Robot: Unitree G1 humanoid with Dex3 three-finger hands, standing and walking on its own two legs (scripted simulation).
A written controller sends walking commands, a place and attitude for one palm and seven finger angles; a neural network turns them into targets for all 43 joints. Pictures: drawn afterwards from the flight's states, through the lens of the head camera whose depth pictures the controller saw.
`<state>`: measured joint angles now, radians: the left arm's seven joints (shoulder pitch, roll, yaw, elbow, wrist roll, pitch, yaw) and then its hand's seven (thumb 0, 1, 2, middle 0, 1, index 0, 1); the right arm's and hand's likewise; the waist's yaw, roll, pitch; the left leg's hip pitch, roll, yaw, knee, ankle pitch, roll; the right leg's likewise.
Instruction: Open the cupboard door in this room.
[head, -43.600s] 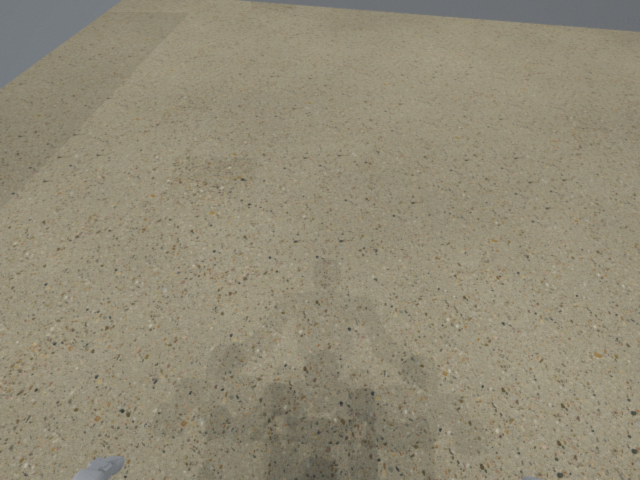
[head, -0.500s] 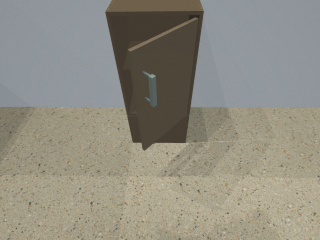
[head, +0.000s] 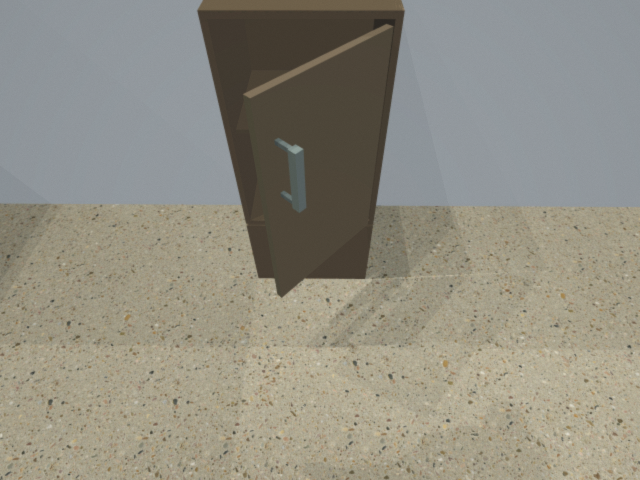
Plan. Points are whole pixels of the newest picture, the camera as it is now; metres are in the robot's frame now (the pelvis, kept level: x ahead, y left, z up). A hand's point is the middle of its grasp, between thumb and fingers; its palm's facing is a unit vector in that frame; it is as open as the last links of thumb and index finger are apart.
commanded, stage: look to check the result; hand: left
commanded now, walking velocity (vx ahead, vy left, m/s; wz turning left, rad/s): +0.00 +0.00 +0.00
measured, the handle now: (290, 176) +0.63 +0.09 -0.01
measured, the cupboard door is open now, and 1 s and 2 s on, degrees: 47 47 47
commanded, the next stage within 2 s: walk to a spot facing it in 0.22 s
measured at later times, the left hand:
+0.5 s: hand out of the picture +0.08 +0.22 -0.17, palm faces -0.04 -0.95 -0.31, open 7.4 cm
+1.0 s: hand out of the picture +0.08 +0.16 -0.17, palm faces -0.25 -0.93 -0.28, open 7.4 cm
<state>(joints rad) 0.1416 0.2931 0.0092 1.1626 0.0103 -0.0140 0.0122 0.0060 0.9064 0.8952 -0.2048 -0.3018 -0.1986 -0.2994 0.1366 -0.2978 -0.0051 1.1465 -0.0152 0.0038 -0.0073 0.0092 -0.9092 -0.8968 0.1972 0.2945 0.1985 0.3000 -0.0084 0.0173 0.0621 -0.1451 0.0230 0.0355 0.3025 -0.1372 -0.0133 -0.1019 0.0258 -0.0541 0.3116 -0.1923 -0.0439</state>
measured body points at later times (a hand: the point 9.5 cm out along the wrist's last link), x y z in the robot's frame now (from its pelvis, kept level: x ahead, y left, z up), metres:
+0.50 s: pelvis +0.01 +0.00 +0.00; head +0.04 -0.01 +0.45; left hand +0.09 +0.27 -0.14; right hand +0.07 -0.27 -0.15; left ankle +0.02 +0.13 -0.75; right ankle -0.01 -0.09 -0.75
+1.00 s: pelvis +0.00 -0.03 -0.01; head +0.06 -0.06 +0.43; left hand +0.10 +0.21 -0.15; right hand +0.01 -0.30 -0.17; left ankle +0.01 +0.13 -0.68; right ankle -0.02 -0.11 -0.75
